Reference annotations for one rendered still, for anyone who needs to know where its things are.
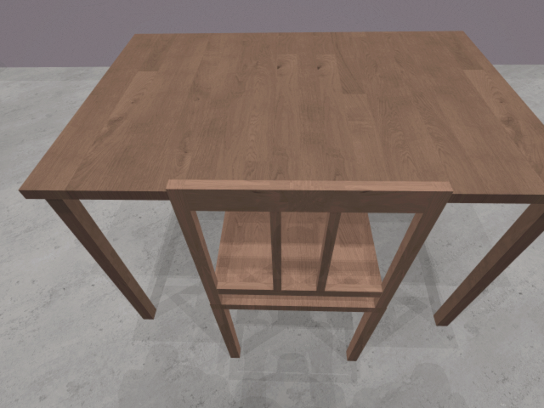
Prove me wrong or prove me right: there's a chair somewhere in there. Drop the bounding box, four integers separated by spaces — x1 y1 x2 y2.
166 179 453 361

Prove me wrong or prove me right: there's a table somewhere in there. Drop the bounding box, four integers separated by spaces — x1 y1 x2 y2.
18 31 544 326

